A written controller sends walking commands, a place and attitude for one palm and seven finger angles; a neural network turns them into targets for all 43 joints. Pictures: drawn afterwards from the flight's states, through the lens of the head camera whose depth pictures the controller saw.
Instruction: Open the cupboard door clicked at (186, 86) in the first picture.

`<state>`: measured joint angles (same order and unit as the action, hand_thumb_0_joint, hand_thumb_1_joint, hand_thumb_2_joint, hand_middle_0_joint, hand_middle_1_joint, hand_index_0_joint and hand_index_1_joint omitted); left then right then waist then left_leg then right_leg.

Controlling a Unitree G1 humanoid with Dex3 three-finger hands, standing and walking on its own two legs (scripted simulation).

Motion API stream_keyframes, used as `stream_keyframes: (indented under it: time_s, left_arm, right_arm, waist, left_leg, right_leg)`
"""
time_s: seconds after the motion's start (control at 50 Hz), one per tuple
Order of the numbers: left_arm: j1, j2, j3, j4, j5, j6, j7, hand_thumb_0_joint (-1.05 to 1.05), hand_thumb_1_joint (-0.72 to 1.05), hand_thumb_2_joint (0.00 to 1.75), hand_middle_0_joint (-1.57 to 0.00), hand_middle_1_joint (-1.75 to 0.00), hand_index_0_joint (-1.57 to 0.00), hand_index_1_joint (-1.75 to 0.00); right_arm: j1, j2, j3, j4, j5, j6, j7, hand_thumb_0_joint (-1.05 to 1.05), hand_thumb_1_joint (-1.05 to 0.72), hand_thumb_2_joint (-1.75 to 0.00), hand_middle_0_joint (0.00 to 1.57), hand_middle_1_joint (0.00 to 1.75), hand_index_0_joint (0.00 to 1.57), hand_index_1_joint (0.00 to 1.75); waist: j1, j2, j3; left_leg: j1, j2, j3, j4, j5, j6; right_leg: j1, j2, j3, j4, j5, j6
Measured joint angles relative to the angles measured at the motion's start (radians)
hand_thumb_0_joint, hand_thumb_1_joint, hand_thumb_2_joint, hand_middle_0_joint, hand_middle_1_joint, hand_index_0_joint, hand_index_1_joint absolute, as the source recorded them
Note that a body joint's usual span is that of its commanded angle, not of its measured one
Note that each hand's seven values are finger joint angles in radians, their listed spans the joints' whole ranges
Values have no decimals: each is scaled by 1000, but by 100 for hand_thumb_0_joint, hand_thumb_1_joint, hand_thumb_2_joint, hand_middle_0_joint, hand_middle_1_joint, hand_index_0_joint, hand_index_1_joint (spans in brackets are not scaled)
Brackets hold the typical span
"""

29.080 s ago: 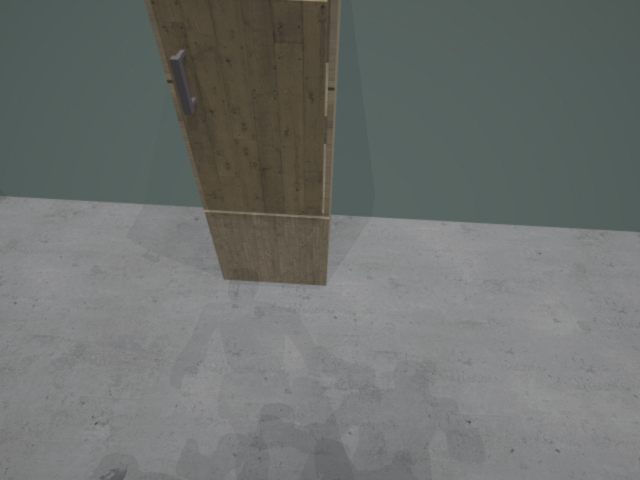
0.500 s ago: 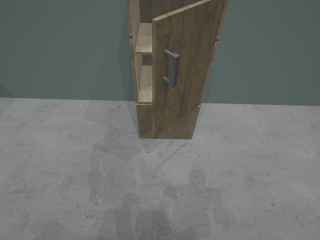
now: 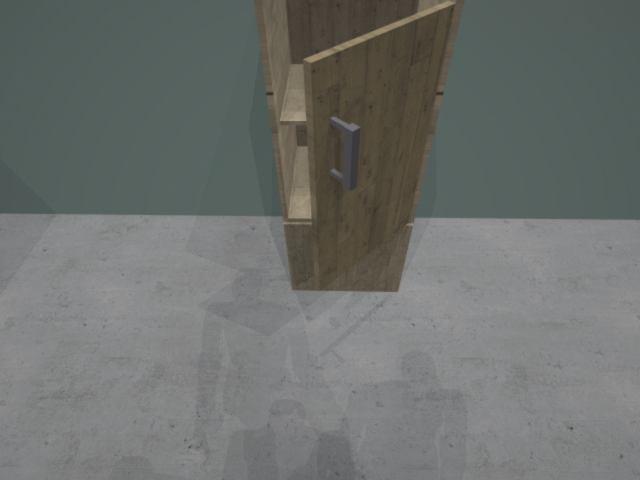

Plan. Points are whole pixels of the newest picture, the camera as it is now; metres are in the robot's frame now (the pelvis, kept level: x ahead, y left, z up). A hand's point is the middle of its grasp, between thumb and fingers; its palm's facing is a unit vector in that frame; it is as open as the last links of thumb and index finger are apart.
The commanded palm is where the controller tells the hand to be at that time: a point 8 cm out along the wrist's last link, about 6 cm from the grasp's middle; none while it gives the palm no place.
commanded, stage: let the arm hang, fingers relaxed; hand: left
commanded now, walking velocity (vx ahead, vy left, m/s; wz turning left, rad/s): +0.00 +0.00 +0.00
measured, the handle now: (343, 154) +0.63 -0.01 +0.06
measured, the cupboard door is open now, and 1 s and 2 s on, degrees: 44 44 44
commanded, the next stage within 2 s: look to check the result in 0.30 s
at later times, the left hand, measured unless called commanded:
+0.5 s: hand out of the picture +0.00 +0.16 -0.17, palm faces +0.05 -0.98 -0.19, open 7.4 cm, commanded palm none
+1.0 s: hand out of the picture +0.02 +0.15 -0.17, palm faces +0.04 -0.98 -0.19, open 7.4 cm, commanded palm none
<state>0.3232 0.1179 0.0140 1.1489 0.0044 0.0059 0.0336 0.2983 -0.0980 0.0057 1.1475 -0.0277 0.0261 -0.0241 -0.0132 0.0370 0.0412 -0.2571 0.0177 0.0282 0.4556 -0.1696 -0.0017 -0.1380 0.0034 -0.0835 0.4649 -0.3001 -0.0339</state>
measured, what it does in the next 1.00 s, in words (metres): stands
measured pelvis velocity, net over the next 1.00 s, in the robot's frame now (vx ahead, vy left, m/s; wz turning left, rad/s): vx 0.03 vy -0.02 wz -0.01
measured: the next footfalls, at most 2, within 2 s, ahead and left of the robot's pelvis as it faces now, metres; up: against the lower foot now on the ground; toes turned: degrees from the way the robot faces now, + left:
right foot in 1.58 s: +0.02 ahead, -0.15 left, +0.00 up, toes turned -20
left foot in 1.96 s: +0.13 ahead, +0.06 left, +0.00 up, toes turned -30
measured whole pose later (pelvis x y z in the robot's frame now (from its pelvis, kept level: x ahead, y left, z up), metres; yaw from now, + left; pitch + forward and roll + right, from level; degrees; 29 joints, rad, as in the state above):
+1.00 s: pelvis +0.03 -0.02 +0.00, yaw +0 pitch -1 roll +1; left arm 0.29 0.13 0.02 1.14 0.00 -0.01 0.03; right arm 0.25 -0.14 0.00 1.16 -0.02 0.01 -0.04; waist -0.01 0.01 0.05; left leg -0.19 0.03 0.03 0.40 -0.19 -0.03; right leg -0.06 0.02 -0.08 0.39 -0.31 -0.05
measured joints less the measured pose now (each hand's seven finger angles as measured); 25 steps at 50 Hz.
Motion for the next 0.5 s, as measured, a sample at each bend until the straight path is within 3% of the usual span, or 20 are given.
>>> stream_keyframes:
  time_s: [0.5]
  left_arm:
    - [-25,8,4,-4,-1,-10,-1,0,91,90,-19,-30,-19,-30]
  right_arm:
    - [-38,-40,-7,3,3,-10,-12,1,-91,-89,20,30,20,30]
  waist:
    - [4,-22,13]
  left_leg:
    - [43,9,-4,-33,-11,-16]
  right_leg:
    - [52,12,-2,-53,-1,-11]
